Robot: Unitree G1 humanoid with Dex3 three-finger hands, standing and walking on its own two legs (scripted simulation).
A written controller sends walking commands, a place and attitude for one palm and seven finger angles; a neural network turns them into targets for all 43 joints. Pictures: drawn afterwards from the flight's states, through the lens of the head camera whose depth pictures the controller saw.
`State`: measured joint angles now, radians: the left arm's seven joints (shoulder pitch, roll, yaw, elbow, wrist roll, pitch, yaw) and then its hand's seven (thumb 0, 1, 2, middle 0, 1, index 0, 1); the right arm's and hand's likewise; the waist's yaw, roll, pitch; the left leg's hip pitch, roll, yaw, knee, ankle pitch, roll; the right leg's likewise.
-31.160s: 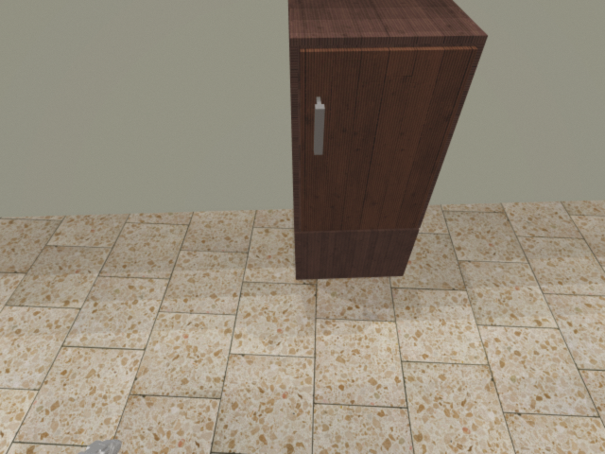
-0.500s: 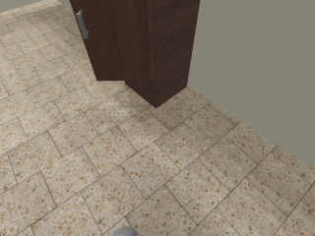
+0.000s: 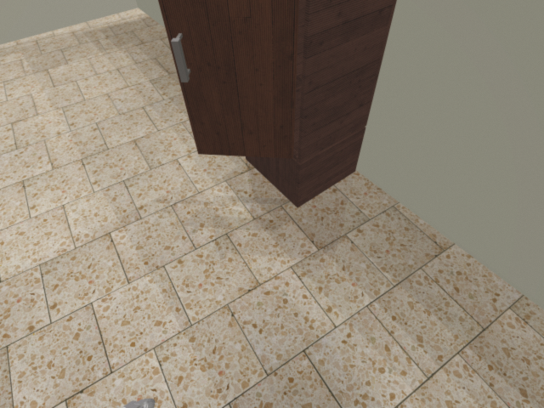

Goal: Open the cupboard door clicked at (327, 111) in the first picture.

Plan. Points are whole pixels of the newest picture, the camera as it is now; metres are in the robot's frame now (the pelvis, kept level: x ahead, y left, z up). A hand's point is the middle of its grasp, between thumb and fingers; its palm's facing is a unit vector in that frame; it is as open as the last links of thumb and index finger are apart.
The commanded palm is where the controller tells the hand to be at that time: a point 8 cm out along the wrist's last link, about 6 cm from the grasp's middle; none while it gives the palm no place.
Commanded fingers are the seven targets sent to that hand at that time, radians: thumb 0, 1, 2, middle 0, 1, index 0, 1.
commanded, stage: take the last steps up to it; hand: left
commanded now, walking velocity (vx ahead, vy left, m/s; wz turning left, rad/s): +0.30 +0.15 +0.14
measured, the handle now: (182, 57) +1.06 +0.34 -0.02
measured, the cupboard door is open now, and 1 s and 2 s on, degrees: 47 47 47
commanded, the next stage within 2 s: come to a stop and stand still in 1.14 s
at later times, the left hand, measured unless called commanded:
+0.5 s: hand out of the picture +0.07 +0.24 -0.18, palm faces +0.16 -0.97 -0.16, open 7.4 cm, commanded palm none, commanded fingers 0.00 0.90 0.90 -0.20 -0.30 -0.20 -0.30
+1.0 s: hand (168, 245) +0.45 +0.26 -0.15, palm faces +0.03 -0.98 -0.20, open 7.4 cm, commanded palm none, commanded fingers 0.00 0.90 0.90 -0.20 -0.30 -0.20 -0.30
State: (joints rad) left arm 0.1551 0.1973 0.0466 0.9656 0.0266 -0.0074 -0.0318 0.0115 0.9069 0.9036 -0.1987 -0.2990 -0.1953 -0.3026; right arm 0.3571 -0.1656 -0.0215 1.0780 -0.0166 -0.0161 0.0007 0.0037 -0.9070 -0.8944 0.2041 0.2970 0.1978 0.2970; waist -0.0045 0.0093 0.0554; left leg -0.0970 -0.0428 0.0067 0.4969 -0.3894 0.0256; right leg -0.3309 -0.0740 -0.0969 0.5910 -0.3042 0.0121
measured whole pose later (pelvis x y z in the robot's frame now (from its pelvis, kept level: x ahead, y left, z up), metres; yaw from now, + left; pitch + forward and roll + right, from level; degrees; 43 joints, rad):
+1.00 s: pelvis +0.35 +0.09 +0.01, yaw +2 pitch -1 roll +0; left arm 0.14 0.16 0.04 0.97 0.02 -0.06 0.00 0.00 0.91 0.90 -0.20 -0.30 -0.20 -0.30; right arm 0.34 -0.17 -0.04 1.14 -0.02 0.00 0.01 0.01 -0.91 -0.89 0.20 0.30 0.19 0.30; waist -0.03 0.03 0.08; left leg -0.36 0.05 0.07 1.06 -0.42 -0.01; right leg -0.26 -0.04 -0.13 0.53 -0.26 -0.03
